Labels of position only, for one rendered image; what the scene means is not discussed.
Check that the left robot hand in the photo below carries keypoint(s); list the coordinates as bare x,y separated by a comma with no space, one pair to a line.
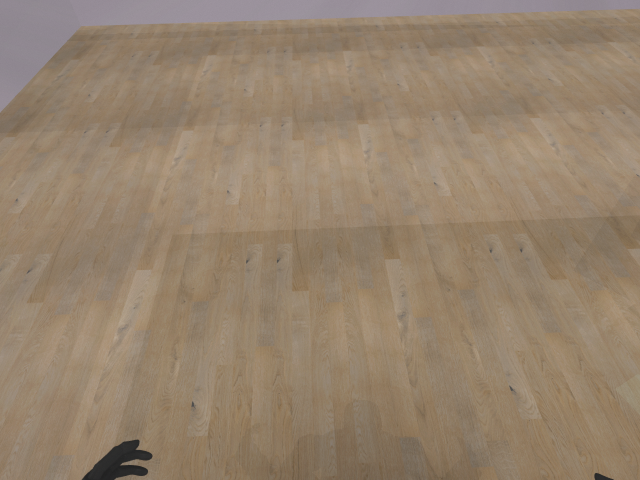
110,468

